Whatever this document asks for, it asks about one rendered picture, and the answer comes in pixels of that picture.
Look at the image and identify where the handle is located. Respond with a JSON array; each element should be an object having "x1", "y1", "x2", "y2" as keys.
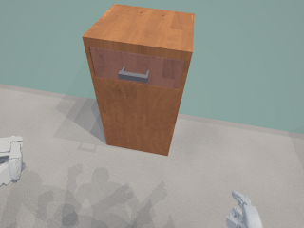
[{"x1": 118, "y1": 66, "x2": 150, "y2": 83}]

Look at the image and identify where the drawer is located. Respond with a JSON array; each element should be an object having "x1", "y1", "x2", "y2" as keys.
[{"x1": 90, "y1": 47, "x2": 185, "y2": 89}]

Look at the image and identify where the left robot hand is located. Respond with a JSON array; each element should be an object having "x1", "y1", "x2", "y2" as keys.
[{"x1": 0, "y1": 135, "x2": 26, "y2": 186}]

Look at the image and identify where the right robot hand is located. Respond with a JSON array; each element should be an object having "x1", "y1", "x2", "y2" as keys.
[{"x1": 226, "y1": 190, "x2": 263, "y2": 228}]

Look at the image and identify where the cabinet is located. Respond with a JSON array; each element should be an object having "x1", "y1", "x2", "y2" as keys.
[{"x1": 82, "y1": 4, "x2": 195, "y2": 156}]

